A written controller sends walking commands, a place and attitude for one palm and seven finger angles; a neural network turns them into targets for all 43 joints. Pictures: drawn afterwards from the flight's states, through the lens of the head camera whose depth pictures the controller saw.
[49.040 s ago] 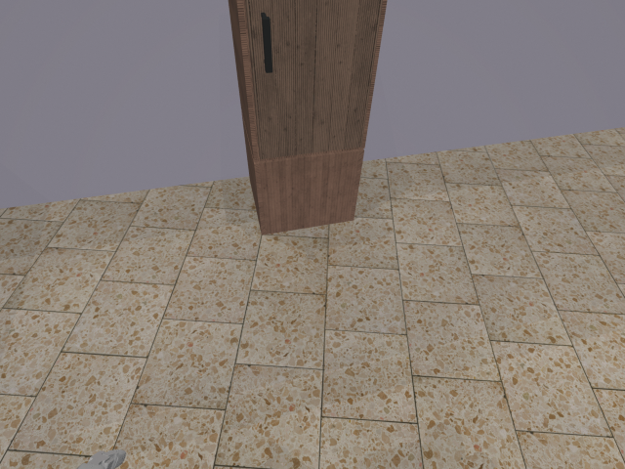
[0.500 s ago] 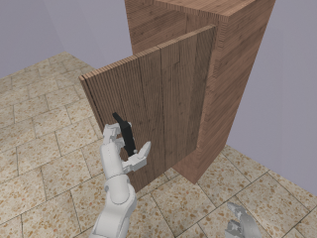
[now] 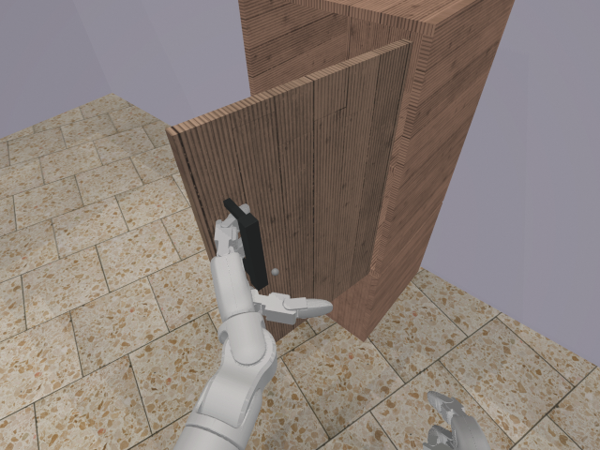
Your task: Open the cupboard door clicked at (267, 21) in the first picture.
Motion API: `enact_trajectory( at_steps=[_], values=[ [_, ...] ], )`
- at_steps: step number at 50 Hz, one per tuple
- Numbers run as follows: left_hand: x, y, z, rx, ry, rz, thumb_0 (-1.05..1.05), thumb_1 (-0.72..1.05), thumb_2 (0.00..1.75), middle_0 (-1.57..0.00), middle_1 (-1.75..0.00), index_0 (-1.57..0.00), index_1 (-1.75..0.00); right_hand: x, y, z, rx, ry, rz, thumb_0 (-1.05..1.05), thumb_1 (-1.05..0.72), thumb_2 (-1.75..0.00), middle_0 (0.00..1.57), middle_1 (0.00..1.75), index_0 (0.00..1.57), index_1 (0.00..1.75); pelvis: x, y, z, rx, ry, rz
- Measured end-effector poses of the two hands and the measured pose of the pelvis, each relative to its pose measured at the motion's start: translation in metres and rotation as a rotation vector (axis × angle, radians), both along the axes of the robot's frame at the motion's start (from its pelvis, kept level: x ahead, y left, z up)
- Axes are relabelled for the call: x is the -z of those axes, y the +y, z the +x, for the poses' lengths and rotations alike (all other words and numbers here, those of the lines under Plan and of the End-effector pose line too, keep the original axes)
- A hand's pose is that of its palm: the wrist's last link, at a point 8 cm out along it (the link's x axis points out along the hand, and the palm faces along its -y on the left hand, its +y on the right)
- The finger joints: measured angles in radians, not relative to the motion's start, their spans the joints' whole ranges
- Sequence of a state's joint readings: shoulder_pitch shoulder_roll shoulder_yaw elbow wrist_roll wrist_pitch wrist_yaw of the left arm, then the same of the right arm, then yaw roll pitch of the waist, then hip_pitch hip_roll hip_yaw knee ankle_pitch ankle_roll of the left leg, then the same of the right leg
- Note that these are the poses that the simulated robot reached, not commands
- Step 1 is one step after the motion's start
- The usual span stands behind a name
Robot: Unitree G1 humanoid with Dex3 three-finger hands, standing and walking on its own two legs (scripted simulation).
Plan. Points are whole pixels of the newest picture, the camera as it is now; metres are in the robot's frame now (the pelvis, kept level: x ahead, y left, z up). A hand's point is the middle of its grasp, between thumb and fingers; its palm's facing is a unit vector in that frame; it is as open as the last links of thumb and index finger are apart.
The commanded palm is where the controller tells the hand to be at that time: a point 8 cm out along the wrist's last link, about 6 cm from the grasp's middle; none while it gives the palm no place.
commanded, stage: slide the hand sideways off the handle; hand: left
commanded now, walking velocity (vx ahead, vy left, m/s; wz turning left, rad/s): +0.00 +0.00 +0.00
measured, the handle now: (246, 246) +0.37 +0.10 +0.08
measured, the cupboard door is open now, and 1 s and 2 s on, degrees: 79 80 80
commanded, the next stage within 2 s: draw the hand back to the body in 1.28 s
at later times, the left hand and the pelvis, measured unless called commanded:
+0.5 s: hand (260, 299) +0.28 +0.07 +0.09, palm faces -0.05 -1.00 +0.01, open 16.4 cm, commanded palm +0.25 +0.13 +0.08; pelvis +0.00 +0.01 +0.00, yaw -1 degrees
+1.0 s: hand (221, 322) +0.25 +0.12 +0.08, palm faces +0.00 -1.00 -0.04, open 16.3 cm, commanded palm +0.22 +0.18 +0.08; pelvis +0.02 +0.00 +0.00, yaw -1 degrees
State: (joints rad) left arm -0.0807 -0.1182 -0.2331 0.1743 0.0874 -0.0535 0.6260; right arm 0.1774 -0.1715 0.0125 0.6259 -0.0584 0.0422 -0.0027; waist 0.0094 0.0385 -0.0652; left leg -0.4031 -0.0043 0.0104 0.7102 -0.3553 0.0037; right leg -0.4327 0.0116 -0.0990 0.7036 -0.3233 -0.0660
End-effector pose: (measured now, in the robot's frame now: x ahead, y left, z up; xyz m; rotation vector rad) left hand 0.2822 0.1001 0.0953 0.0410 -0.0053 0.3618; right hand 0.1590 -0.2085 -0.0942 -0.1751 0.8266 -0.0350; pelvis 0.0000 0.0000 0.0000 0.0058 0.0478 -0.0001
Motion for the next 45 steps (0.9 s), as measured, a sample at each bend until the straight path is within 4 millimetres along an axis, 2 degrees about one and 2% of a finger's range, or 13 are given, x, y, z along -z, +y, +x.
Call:
enact_trajectory(
  at_steps=[3,6,12,16,20,28,36,45],
  values=[
    [0.0,-0.003,-0.001,0.019,0.001,0.002,-0.01,-0.49,0.3,-0.22,-0.52,-0.2,-0.5,0.0,0.002,-0.001,0.001,-0.001,0.006,0.01,-0.91,-0.9,0.2,0.3,0.2,0.3,0.0,0.001,-0.001,0.003,-0.003,0.0],
    [0.0,-0.002,-0.002,0.036,0.002,0.001,-0.01,-0.49,0.3,-0.23,-0.45,-0.2,-0.46,-0.001,0.004,-0.001,-0.002,-0.001,0.006,0.01,-0.91,-0.9,0.2,0.3,0.2,0.3,0.0,0.002,-0.001,0.004,-0.01,0.0],
    [0.002,0.019,-0.006,0.369,-0.026,0.098,-0.01,-0.49,0.3,-0.2,-0.36,-0.11,-0.38,-0.004,0.003,-0.005,-0.011,-0.021,-0.015,0.01,-0.91,-0.9,0.2,0.3,0.2,0.3,0.0,0.002,-0.005,-0.002,-0.021,0.005],
    [0.002,0.025,-0.007,0.481,-0.015,0.019,-0.02,-0.5,0.3,-0.18,-0.33,-0.09,-0.34,-0.006,0.002,-0.007,0.008,-0.06,-0.01,0.01,-0.91,-0.9,0.2,0.3,0.2,0.3,-0.001,0.007,-0.006,0.0,-0.032,-0.002],
    [0.003,0.025,-0.008,0.453,-0.019,-0.075,-0.02,-0.5,0.3,-0.16,-0.31,-0.11,-0.32,-0.013,0.004,-0.006,0.011,-0.09,-0.006,0.01,-0.91,-0.9,0.2,0.3,0.2,0.3,-0.003,0.01,-0.005,0.011,-0.028,-0.001],
    [0.008,0.028,-0.027,0.414,-0.019,-0.018,-0.01,-0.5,0.3,-0.15,-0.3,-0.14,-0.3,-0.02,0.011,0.004,-0.019,-0.13,0.013,0.01,-0.91,-0.9,0.2,0.3,0.2,0.3,-0.002,0.012,0.001,0.023,-0.02,0.004],
    [0.009,0.052,-0.033,0.38,-0.001,-0.009,-0.02,-0.5,0.3,-0.16,-0.3,-0.15,-0.3,-0.02,0.014,0.017,-0.028,-0.144,0.012,0.01,-0.91,-0.9,0.2,0.3,0.2,0.3,-0.001,0.01,0.006,0.019,-0.015,-0.001],
    [0.009,0.059,-0.041,0.382,0.011,-0.013,-0.01,-0.5,0.3,-0.17,-0.3,-0.15,-0.3,-0.02,0.009,0.028,-0.035,-0.164,0.011,0.01,-0.91,-0.9,0.2,0.3,0.2,0.3,0.0,0.007,0.017,0.015,0.006,0.0]
  ],
)
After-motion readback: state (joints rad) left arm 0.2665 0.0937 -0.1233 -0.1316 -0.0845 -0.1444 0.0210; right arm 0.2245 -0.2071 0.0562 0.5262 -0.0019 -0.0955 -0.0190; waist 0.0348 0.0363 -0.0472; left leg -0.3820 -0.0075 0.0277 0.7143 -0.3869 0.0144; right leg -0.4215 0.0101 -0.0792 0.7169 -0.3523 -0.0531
